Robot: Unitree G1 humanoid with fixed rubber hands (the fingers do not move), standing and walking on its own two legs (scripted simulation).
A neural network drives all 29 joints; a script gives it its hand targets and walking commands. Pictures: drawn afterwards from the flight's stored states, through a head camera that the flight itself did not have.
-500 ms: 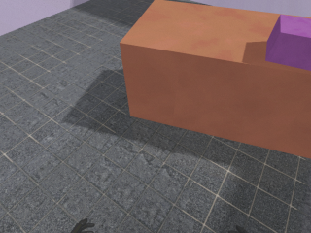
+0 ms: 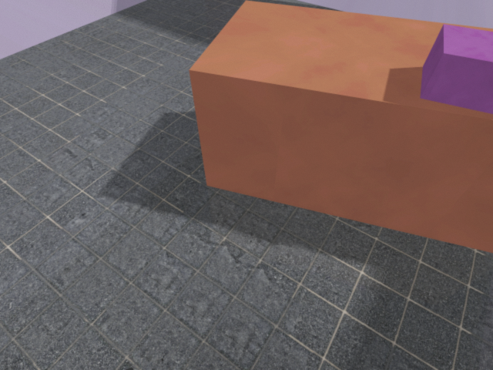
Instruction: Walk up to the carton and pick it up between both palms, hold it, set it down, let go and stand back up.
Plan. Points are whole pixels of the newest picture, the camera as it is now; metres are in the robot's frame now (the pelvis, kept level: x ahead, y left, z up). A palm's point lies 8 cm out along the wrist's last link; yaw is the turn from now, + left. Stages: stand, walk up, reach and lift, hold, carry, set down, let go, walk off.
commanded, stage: stand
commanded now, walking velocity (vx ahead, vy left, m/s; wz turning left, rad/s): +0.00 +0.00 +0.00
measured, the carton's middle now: (475, 69) +0.99 -0.72 -0.02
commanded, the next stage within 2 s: none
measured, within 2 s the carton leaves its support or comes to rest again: neither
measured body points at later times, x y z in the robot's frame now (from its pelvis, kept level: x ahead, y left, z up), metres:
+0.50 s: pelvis +0.00 +0.00 +0.01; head +0.01 +0.00 +0.46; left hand +0.02 +0.23 -0.15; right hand +0.02 -0.23 -0.15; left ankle -0.01 +0.12 -0.73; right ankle -0.01 -0.12 -0.73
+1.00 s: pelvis -0.01 +0.00 +0.01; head -0.01 -0.01 +0.46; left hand -0.03 +0.21 -0.15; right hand -0.03 -0.21 -0.15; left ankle -0.01 +0.12 -0.73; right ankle -0.01 -0.12 -0.73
